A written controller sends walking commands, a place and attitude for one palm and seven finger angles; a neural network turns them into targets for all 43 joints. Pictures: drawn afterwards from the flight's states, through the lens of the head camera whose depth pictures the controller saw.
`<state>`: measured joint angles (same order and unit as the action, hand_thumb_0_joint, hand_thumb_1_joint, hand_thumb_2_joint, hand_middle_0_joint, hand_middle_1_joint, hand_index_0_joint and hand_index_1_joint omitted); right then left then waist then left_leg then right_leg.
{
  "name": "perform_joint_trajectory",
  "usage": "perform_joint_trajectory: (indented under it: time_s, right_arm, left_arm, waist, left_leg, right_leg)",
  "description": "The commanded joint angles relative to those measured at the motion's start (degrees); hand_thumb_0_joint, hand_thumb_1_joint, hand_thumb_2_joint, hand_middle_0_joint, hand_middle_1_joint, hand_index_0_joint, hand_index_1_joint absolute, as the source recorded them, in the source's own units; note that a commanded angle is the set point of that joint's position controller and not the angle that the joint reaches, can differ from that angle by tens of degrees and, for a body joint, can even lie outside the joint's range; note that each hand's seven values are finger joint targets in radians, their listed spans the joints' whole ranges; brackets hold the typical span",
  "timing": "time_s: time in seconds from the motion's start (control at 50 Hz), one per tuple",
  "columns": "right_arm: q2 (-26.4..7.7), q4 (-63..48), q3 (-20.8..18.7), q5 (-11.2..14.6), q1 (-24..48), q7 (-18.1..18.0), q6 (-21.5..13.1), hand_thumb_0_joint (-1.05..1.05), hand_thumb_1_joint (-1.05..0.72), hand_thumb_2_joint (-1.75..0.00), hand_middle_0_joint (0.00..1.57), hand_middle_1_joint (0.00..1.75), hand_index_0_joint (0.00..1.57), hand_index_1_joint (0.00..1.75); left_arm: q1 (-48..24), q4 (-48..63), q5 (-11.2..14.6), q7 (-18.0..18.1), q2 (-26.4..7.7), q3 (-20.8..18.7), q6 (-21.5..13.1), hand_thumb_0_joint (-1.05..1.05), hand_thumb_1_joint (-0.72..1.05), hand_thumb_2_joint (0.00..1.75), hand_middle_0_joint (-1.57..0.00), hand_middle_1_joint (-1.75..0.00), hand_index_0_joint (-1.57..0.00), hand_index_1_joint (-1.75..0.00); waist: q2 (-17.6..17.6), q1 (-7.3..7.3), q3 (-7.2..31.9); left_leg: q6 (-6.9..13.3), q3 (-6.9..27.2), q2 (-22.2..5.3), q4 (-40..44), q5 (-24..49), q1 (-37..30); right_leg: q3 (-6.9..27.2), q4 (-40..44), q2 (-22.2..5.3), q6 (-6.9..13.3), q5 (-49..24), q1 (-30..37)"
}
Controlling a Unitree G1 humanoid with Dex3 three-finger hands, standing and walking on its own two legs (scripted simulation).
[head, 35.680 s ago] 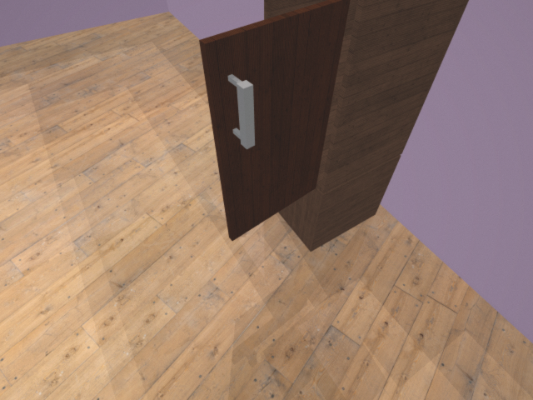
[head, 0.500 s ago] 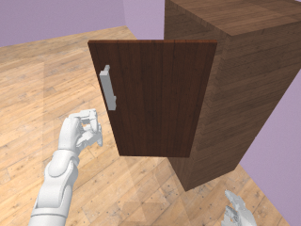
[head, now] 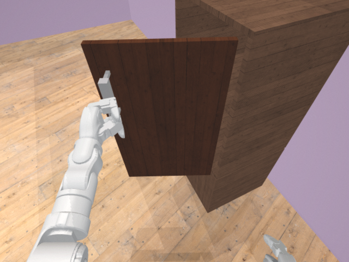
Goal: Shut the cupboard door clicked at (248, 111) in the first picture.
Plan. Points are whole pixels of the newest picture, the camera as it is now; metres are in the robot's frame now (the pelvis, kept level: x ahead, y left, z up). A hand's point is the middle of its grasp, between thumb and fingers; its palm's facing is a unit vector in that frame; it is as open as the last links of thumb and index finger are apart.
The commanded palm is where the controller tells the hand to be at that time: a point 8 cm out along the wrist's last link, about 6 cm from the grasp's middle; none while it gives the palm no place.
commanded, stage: bring the fist close to the handle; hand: left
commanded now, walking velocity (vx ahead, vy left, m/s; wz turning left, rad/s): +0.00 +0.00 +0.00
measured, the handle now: (112, 98) +0.48 +0.18 +0.12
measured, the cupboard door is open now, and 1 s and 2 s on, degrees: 65 60 44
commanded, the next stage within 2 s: push the door shut along its arc in 0.28 s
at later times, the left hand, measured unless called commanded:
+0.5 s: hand (115, 124) +0.39 +0.15 +0.13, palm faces +0.03 -1.00 -0.02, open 3.1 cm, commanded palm +0.37 +0.20 +0.12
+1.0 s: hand (123, 107) +0.44 +0.14 +0.13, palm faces -0.08 -1.00 -0.03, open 3.1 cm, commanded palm +0.44 +0.18 +0.12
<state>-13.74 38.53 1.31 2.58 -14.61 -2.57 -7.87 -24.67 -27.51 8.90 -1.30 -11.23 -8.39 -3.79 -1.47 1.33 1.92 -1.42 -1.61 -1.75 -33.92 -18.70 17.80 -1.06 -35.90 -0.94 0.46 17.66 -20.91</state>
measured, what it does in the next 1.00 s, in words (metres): stands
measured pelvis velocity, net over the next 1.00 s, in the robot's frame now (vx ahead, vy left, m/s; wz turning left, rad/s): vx -0.01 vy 0.01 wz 0.02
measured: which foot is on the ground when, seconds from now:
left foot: down 0.00-1.00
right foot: down 0.00-1.00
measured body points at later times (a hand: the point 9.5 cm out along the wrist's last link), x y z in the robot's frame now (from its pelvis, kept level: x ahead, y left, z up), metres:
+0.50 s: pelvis -0.01 +0.01 +0.00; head +0.01 -0.01 +0.45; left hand +0.38 +0.21 +0.13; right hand +0.14 -0.23 -0.10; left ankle -0.01 +0.14 -0.73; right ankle +0.01 -0.11 -0.73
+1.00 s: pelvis -0.01 +0.01 -0.01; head +0.03 +0.00 +0.44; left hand +0.44 +0.20 +0.13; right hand +0.04 -0.25 -0.13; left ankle -0.01 +0.14 -0.73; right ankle +0.01 -0.11 -0.73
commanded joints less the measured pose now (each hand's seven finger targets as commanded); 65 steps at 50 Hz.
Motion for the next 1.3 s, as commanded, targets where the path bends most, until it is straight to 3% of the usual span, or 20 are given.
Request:
perform_joint_trajectory:
  time_s: [0.0,0.04,0.1,0.14,0.26,0.3,0.36,0.4,0.42,0.6,0.62,0.68,0.78,0.88,0.94,1.02,1.06,1.08,1.16,1.28]
  right_arm:
    - [-6.7,-8.8,-2.7,-0.1,2.7,0.0,-2.3,0.00,-0.90,-0.90,0.20,0.30,0.20,0.30]
    - [-6.5,-9.0,-2.8,0.2,2.7,0.1,-2.1,0.00,-0.90,-0.90,0.20,0.30,0.20,0.30]
    - [-6.8,-9.2,-3.1,0.1,2.6,0.0,-1.8,0.00,-0.90,-0.90,0.20,0.30,0.20,0.30]
    - [-6.4,-9.3,-2.9,0.4,2.9,-0.1,-1.9,0.00,-0.90,-0.90,0.20,0.30,0.20,0.30]
    - [-6.5,-8.2,-2.6,0.4,3.4,-1.0,-1.8,0.00,-0.90,-0.90,0.20,0.30,0.20,0.30]
    - [-6.7,-8.3,-2.6,0.3,3.4,-1.2,-1.7,0.00,-0.90,-0.90,0.20,0.30,0.20,0.30]
    - [-6.5,-8.0,-2.2,0.6,3.4,-1.1,-1.6,0.00,-0.90,-0.90,0.20,0.30,0.20,0.30]
    - [-6.9,-7.7,-2.3,0.4,2.8,-1.2,-1.3,0.00,-0.90,-0.90,0.20,0.30,0.20,0.30]
    - [-6.8,-8.0,-2.2,0.5,2.8,-1.1,-1.3,0.00,-0.90,-0.90,0.20,0.30,0.20,0.30]
    - [-7.6,-6.6,-2.3,0.1,-0.2,-1.1,0.0,0.00,-0.90,-0.90,0.20,0.30,0.20,0.30]
    - [-7.5,-6.7,-2.3,0.1,-0.4,-0.9,-0.1,0.00,-0.90,-0.90,0.20,0.30,0.20,0.30]
    - [-7.9,-6.2,-2.6,0.0,-2.3,-0.6,0.3,0.00,-0.90,-0.90,0.20,0.30,0.20,0.30]
    - [-8.4,-4.6,-3.1,0.0,-4.8,-0.4,0.5,0.00,-0.90,-0.90,0.20,0.30,0.20,0.30]
    - [-9.1,-3.3,-3.5,-0.3,-7.0,-0.3,0.3,0.00,-0.90,-0.90,0.20,0.30,0.20,0.30]
    - [-9.8,-2.5,-3.5,-0.4,-8.2,-0.6,0.2,0.00,-0.90,-0.90,0.20,0.30,0.20,0.30]
    - [-10.3,-1.6,-3.6,-0.6,-9.8,-0.5,-0.2,0.00,-0.90,-0.90,0.20,0.30,0.20,0.30]
    - [-10.5,-1.5,-3.5,-0.7,-10.2,-0.4,-0.4,0.00,-0.90,-0.90,0.20,0.30,0.20,0.30]
    - [-10.7,-1.4,-3.4,-0.6,-10.5,-0.5,-0.5,0.00,-0.90,-0.90,0.20,0.30,0.20,0.30]
    - [-11.4,-0.9,-3.4,-0.8,-11.9,-0.6,-0.8,0.00,-0.90,-0.90,0.20,0.30,0.20,0.30]
    - [-12.1,-0.1,-3.4,-1.1,-13.9,-0.7,-1.1,0.00,-0.90,-0.90,0.20,0.30,0.20,0.30]
  left_arm:
    - [-15.6,12.4,0.8,-0.6,-10.6,-5.5,-6.1,0.00,0.90,0.90,-1.30,-1.50,-1.30,-1.50]
    - [-16.9,14.0,1.1,-1.1,-8.5,-3.4,-6.3,0.00,0.90,0.90,-1.30,-1.50,-1.30,-1.50]
    - [-15.2,16.3,1.0,-1.2,-10.8,-5.2,-6.6,0.00,0.90,0.90,-1.30,-1.50,-1.30,-1.50]
    - [-16.4,17.4,1.5,-1.5,-7.6,-2.5,-6.4,0.00,0.90,0.90,-1.30,-1.50,-1.30,-1.50]
    - [-21.9,16.2,1.4,-1.3,-9.4,-2.9,-6.3,0.00,0.90,0.90,-1.30,-1.50,-1.30,-1.50]
    - [-20.4,14.8,1.3,-1.4,-10.4,-3.8,-6.4,0.00,0.90,0.90,-1.30,-1.50,-1.30,-1.50]
    - [-23.1,11.4,1.6,-1.9,-7.5,-1.4,-5.8,0.00,0.90,0.90,-1.30,-1.50,-1.30,-1.50]
    - [-25.3,10.0,1.0,-2.0,-9.6,-2.4,-6.0,0.00,0.90,0.90,-1.30,-1.50,-1.30,-1.50]
    - [-26.2,9.4,1.0,-2.5,-8.2,-1.1,-6.0,0.00,0.90,0.90,-1.30,-1.50,-1.30,-1.50]
    - [-37.7,-2.5,0.5,-4.5,-11.7,-3.0,-8.6,0.00,0.90,0.90,-1.30,-1.50,-1.30,-1.50]
    - [-39.1,-3.4,0.6,-4.9,-10.5,-2.2,-8.9,0.00,0.90,0.90,-1.30,-1.50,-1.30,-1.50]
    - [-40.7,-7.0,0.5,-5.8,-11.6,-3.0,-10.1,0.00,0.90,0.90,-1.30,-1.50,-1.30,-1.50]
    - [-48.5,-12.6,0.3,-7.8,-10.3,-0.8,-12.0,0.00,0.90,0.90,-1.30,-1.50,-1.30,-1.50]
    - [-52.9,-16.4,0.4,-9.8,-10.3,0.0,-13.8,0.00,0.90,0.90,-1.30,-1.50,-1.30,-1.50]
    - [-55.6,-19.8,1.3,-10.9,-13.0,-1.8,-14.3,0.00,0.90,0.90,-1.30,-1.50,-1.30,-1.50]
    - [-59.9,-21.6,0.5,-12.1,-14.1,-1.1,-15.5,0.00,0.90,0.90,-1.30,-1.50,-1.30,-1.50]
    - [-61.1,-22.6,0.7,-12.9,-15.2,-2.0,-15.8,0.00,0.90,0.90,-1.30,-1.50,-1.30,-1.50]
    - [-61.8,-24.2,0.9,-13.4,-14.9,-1.5,-15.5,0.00,0.90,0.90,-1.30,-1.50,-1.30,-1.50]
    - [-66.0,-26.1,0.8,-14.8,-18.2,-2.9,-15.6,0.00,0.90,0.90,-1.30,-1.50,-1.30,-1.50]
    - [-71.0,-29.1,0.3,-16.9,-17.8,-1.0,-15.1,0.00,0.90,0.90,-1.30,-1.50,-1.30,-1.50]
  waist:
    - [3.7,-2.70,18.3]
    - [3.0,-1.61,17.1]
    - [2.8,-2.14,17.1]
    - [2.5,-1.08,15.4]
    - [1.9,0.11,14.3]
    - [3.0,-0.57,14.7]
    - [1.7,0.41,12.8]
    - [2.8,0.59,13.4]
    - [2.5,0.78,14.1]
    - [2.1,1.86,16.4]
    - [1.3,2.13,17.5]
    - [3.2,2.49,18.6]
    - [1.5,4.85,17.8]
    - [0.4,5.92,19.6]
    - [3.1,6.71,18.6]
    - [0.8,8.28,18.8]
    - [-1.2,8.19,19.9]
    - [1.1,8.98,19.1]
    - [-0.3,9.98,19.6]
    - [-1.8,12.25,20.9]
  left_leg:
    - [2.1,-1.2,1.8,3.2,18.0,-3.5]
    - [2.3,-1.6,1.9,3.0,18.1,-4.0]
    - [2.3,-1.5,1.9,3.5,17.7,-3.9]
    - [2.5,-1.7,1.9,3.6,16.0,-4.5]
    - [2.7,-1.0,2.1,4.1,10.6,-4.7]
    - [2.6,-0.7,2.0,4.2,11.1,-4.4]
    - [2.4,-0.5,2.0,4.0,10.0,-4.1]
    - [2.5,-0.1,1.9,4.0,10.1,-4.2]
    - [2.5,0.0,2.0,3.9,10.2,-4.4]
    - [2.2,0.9,2.0,2.4,11.6,-3.2]
    - [2.2,0.7,2.1,2.1,12.4,-3.4]
    - [2.2,0.8,2.0,1.5,13.6,-2.5]
    - [2.2,1.1,2.0,0.6,12.2,-2.2]
    - [2.1,1.8,2.0,-0.1,11.6,-2.9]
    - [2.5,1.9,2.0,0.0,8.8,-0.5]
    - [2.5,2.4,1.9,-0.5,7.4,-0.2]
    - [2.3,2.5,2.0,-0.8,7.0,-0.2]
    - [2.4,2.6,1.9,-0.9,6.0,0.7]
    - [2.6,2.6,2.1,-1.5,4.2,2.9]
    - [2.5,3.6,1.7,-3.0,3.8,3.1]
  right_leg:
    - [-0.7,4.0,0.3,0.2,-22.5,11.6]
    - [-0.6,4.3,0.5,0.0,-23.4,10.2]
    - [-0.5,4.6,0.6,0.0,-22.6,11.1]
    - [-0.5,5.4,0.9,-0.2,-20.9,9.0]
    - [0.0,6.9,0.9,-0.2,-13.6,6.7]
    - [-0.3,6.5,0.9,0.0,-13.8,7.8]
    - [-0.6,6.5,1.0,0.0,-12.8,5.3]
    - [-0.7,6.2,0.9,0.1,-12.6,5.6]
    - [-0.8,5.9,1.0,0.2,-12.9,5.2]
    - [-0.9,3.9,1.1,0.6,-14.3,3.7]
    - [-0.7,3.5,1.0,0.6,-15.6,3.8]
    - [-0.9,2.7,1.2,0.6,-17.3,3.8]
    - [-0.9,2.4,1.5,0.6,-15.7,0.0]
    - [-1.0,1.8,1.7,0.8,-14.4,-2.2]
    - [-0.7,2.3,1.9,0.6,-12.2,-2.6]
    - [-0.6,2.0,1.9,0.6,-10.4,-5.2]
    - [-0.5,1.7,1.9,0.7,-9.8,-5.6]
    - [-0.6,1.8,2.1,0.6,-9.0,-6.2]
    - [0.0,1.7,2.0,0.4,-7.7,-7.1]
    - [-0.2,0.6,2.2,0.4,-6.4,-11.4]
